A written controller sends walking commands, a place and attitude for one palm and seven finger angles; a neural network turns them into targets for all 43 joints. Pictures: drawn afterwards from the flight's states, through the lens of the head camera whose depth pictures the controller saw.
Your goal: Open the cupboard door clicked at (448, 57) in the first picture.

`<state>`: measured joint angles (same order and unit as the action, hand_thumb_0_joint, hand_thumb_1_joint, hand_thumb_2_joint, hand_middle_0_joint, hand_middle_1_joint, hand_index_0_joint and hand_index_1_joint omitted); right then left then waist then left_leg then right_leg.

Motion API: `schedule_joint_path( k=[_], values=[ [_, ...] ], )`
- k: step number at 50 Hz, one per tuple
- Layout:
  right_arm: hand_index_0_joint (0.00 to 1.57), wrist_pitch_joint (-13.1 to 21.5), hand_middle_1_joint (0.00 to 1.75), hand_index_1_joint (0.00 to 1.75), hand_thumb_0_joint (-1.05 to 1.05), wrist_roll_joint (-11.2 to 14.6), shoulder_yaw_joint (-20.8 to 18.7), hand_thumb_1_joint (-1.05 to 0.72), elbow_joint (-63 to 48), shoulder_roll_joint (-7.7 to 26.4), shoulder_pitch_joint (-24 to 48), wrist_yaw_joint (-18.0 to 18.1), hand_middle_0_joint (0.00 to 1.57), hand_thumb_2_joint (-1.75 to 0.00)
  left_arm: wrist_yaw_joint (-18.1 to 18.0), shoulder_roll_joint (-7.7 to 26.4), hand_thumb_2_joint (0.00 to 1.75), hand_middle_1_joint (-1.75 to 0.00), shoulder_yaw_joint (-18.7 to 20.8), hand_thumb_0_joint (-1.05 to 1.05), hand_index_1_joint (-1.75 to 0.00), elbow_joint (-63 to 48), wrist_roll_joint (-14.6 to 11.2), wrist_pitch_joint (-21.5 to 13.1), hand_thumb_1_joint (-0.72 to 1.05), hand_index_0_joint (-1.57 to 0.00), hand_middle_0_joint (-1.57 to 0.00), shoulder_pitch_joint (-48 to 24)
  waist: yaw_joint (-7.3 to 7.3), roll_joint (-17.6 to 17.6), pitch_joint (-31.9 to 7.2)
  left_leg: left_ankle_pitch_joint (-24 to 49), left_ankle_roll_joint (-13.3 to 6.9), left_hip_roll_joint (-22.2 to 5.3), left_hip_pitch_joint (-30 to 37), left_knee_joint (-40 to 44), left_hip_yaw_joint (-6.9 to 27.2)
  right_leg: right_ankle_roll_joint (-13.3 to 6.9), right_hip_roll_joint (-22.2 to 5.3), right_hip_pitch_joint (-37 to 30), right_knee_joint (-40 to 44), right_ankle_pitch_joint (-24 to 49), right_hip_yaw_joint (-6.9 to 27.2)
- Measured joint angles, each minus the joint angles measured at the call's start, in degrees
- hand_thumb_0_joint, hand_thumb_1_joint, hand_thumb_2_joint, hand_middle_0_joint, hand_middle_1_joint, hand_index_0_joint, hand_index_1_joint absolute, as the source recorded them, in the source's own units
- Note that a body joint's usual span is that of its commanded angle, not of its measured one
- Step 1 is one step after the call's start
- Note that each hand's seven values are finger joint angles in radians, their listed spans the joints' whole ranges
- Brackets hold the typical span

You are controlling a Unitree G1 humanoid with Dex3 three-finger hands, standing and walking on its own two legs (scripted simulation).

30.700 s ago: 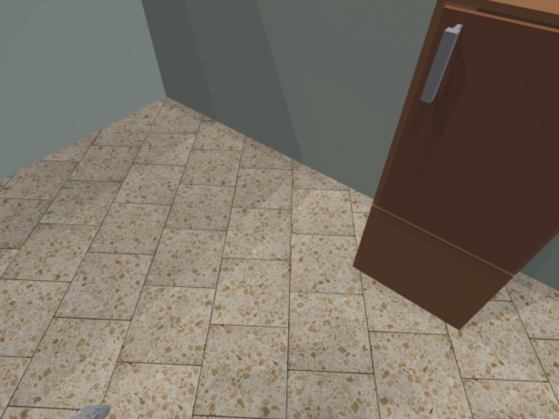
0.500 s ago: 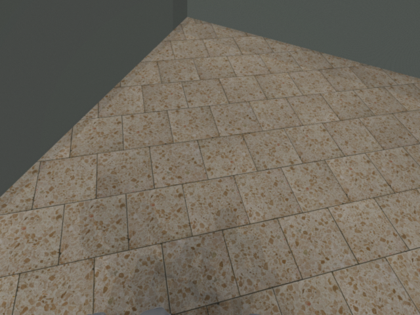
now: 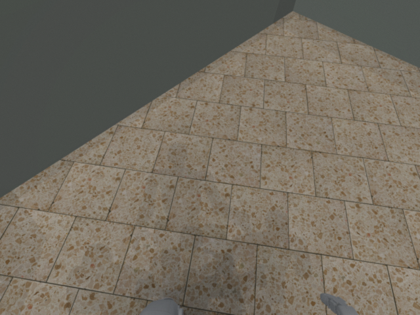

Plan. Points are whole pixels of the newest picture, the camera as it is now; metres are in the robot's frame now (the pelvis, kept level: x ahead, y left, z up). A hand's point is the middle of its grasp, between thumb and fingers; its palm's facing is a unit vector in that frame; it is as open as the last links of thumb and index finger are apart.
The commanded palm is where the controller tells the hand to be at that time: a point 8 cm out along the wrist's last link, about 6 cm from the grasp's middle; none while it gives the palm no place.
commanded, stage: turn to face it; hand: left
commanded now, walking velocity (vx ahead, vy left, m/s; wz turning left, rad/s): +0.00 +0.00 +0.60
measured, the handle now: out of the picture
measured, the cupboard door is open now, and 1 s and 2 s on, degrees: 44 44 44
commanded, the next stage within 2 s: none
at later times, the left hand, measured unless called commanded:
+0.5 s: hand out of the picture +0.10 +0.19 -0.15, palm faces +0.28 -0.91 -0.30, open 7.3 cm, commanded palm none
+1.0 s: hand out of the picture +0.01 +0.21 -0.16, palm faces +0.58 -0.77 -0.27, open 7.4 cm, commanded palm none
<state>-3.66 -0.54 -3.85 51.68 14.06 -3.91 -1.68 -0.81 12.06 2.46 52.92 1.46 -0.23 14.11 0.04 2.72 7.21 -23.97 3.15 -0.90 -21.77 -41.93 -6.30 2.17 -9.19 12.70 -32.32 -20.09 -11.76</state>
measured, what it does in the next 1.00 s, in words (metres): steps on the spot, turning left: left foot, then right foot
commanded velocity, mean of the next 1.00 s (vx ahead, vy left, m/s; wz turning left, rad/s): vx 0.00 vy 0.00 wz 0.60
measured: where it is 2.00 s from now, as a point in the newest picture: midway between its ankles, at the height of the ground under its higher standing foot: outside the picture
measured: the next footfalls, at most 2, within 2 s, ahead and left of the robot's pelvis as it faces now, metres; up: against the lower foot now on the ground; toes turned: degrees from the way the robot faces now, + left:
left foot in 0.04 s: +0.05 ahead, +0.11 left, +0.00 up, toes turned +8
right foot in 0.40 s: +0.11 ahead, -0.16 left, +0.00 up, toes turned +12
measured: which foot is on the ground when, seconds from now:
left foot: up 0.00-0.02, down 0.04-0.40, up 0.42-0.70, down 0.72-1.00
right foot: down 0.00-0.04, up 0.06-0.38, down 0.40-0.72, up 0.74-1.00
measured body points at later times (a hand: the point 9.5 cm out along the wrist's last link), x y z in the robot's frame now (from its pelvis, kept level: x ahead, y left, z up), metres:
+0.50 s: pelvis +0.04 -0.04 +0.00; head +0.10 -0.04 +0.44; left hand +0.08 +0.24 -0.13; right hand +0.17 -0.28 -0.16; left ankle -0.02 +0.08 -0.67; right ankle +0.07 -0.17 -0.73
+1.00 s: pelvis +0.06 -0.03 +0.00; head +0.09 +0.02 +0.45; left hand -0.02 +0.25 -0.14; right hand +0.27 -0.19 -0.13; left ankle +0.02 +0.08 -0.73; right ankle +0.14 -0.16 -0.69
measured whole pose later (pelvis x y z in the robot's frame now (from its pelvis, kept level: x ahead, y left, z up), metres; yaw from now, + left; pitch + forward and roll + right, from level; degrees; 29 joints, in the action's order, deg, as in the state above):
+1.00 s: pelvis +0.06 -0.03 +0.00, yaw +36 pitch +2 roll -2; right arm -2.7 -1.8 -3.4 52.3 12.5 -9.4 -0.2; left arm -0.5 15.2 4.3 51.0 0.9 2.8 8.8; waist -0.8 -0.3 5.1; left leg -13.0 -1.2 0.7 -18.6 -30.2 4.0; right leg 4.7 -3.2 23.6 -49.0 -24.9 -1.3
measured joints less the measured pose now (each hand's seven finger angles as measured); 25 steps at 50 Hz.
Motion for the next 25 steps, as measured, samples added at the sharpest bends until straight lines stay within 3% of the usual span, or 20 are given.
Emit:
schedule_joint_path(
  k=[2,5,7,9,14,19,20,22,25],
  values=[
    [0.2,0.8,0.3,0.3,0.0,-0.23,0.4,-0.9,-1.03,0.16,0.07,-0.2,0.2,-0.9,0.29,0.23,0.89,-0.3,0.21,0.0,-0.3,0.26,-0.41,0.31,0.9,-0.21,-0.2,1.11,0.08,-0.27,-0.37,9.02,-1.9,-0.16,3.17,8.25,-0.41,0.85,-0.59,1.71,-5.09,-2.27,-1.33],
    [0.2,1.97,0.3,0.3,0.0,-0.48,0.68,-0.9,-1.64,-0.7,-0.05,0.33,0.2,-0.9,0.01,1.52,0.89,-0.3,0.68,0.0,-0.3,1.0,-0.62,2.48,0.9,-0.21,-0.2,-0.26,0.37,0.28,0.35,6.49,-5.33,0.42,1.81,4.63,1.3,2.76,0.8,8.64,-23.3,-11.5,4.07],
    [0.2,2.19,0.3,0.3,0.0,-0.58,0.92,-0.9,-1.6,-1.26,-1.13,1.01,0.2,-0.9,-0.16,2.08,0.89,-0.3,1.09,0.0,-0.3,1.31,-0.62,3.32,0.91,-0.2,-0.2,-1.72,0.5,-0.06,0.13,5.45,-5.44,0.56,2.4,5.5,2.89,3.36,2.38,12.17,-30.43,-10.43,6.71],
    [0.21,2.14,0.3,0.3,0.0,-0.68,1.12,-0.9,-1.13,-1.69,-2.22,1.52,0.2,-0.9,0.0,2.45,0.89,-0.3,1.43,0.0,-0.3,0.85,-0.61,3.5,0.91,-0.2,-0.2,-3.17,0.56,-0.51,-0.08,6.63,-4.68,0.76,3.45,7.74,4.41,3.7,3.22,14.27,-32.36,-7.66,8.37],
    [0.21,1.66,0.3,0.3,0.0,-0.98,1.18,-0.9,0.42,-2.16,-4.87,1.67,0.2,-0.9,0.29,2.69,0.89,-0.3,1.62,0.0,-0.3,-1.33,-0.69,3.09,0.91,-0.2,-0.2,-6.06,-0.12,-2.12,-1.02,8.74,-3.99,0.97,5.06,11.4,8.22,3.58,4.66,14.09,-24.02,-5.11,10.43],
    [0.21,0.5,0.3,0.3,0.0,-0.94,0.3,-0.9,1.33,-1.74,-6.97,1.46,0.2,-0.9,0.33,2.38,0.89,-0.3,1.23,0.0,-0.3,-3.43,-0.89,1.88,0.91,-0.2,-0.2,-7.5,-1.44,-4.12,-2.11,7.76,-1.98,1.17,3.82,9.39,12.32,2.51,6.84,7.09,-6.11,0.02,10.09],
    [0.21,0.27,0.3,0.3,0.0,-0.67,0.09,-0.9,1.18,-1.76,-7.65,1.36,0.2,-0.9,0.27,2.74,0.89,-0.3,1.07,0.0,-0.3,-4.19,-0.71,1.2,0.91,-0.2,-0.2,-7.06,-1.48,-3.36,-2.94,6.58,-1.83,2.01,2.53,7.34,12.33,1.29,6.15,5.1,-0.9,2.14,10.55],
    [0.21,-0.3,0.3,0.3,0.0,-0.47,-0.72,-0.9,1.55,-0.65,-7.27,1.19,0.2,-0.9,-0.2,1.75,0.89,-0.3,0.78,0.0,-0.3,-4.25,-0.34,0.45,0.91,-0.2,-0.2,-7.35,-1.77,-4.51,-2.22,-1.9,-1.38,2.17,-1.27,-3.49,11.79,-0.68,5.88,5.2,-2.42,1.87,9.18],
    [0.21,-1.01,0.3,0.3,0.0,-0.57,-1.37,-0.9,2.24,0.67,-6.33,0.94,0.2,-0.9,-0.63,0.09,0.89,-0.3,0.07,0.0,-0.3,-4.05,-0.31,0.36,0.91,-0.2,-0.2,-6.55,-2.46,-5.1,-1.18,-4.37,-0.34,1.43,-5.9,-19.51,8.33,-1.13,4.73,3.08,-1.82,1.13,6.85]
  ],
)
